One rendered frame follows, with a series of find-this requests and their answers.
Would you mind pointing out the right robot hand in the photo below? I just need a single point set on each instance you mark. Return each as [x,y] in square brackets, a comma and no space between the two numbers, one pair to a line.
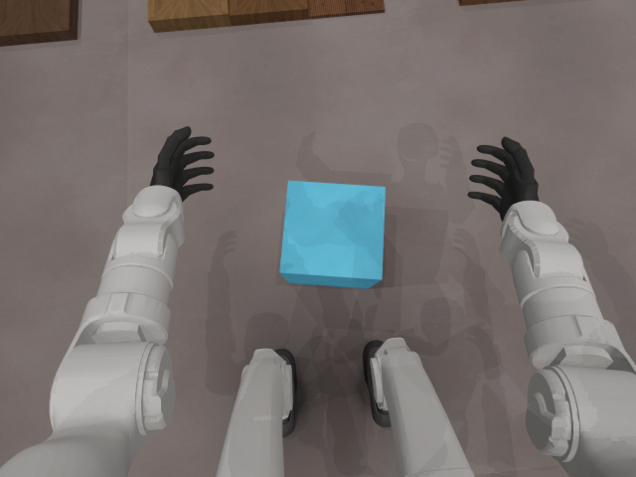
[518,176]

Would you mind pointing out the robot right thigh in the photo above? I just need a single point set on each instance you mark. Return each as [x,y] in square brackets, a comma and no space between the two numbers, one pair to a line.
[425,442]

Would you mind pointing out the robot right forearm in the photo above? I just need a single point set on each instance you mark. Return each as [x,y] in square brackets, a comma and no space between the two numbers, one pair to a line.
[564,324]

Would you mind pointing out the carton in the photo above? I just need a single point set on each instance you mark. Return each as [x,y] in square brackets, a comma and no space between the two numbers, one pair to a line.
[333,234]

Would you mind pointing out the left robot foot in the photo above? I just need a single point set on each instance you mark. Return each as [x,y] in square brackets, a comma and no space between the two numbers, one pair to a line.
[288,424]

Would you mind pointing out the robot left forearm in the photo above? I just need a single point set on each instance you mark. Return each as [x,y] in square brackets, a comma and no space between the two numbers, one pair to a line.
[131,304]

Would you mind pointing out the left robot upper arm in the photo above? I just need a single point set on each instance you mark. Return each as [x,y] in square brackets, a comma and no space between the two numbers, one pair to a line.
[108,398]

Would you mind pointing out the left robot hand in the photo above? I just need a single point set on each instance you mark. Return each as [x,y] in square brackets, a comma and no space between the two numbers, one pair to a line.
[169,170]

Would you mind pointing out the right robot upper arm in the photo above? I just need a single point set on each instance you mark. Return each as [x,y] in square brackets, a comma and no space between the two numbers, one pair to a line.
[585,418]

